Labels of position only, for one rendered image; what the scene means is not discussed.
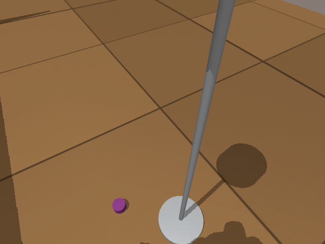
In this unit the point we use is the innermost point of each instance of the floor lamp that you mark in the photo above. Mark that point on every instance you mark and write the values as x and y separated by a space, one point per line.
180 218

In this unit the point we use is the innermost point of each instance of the tin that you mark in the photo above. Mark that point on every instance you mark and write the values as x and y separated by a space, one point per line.
119 205

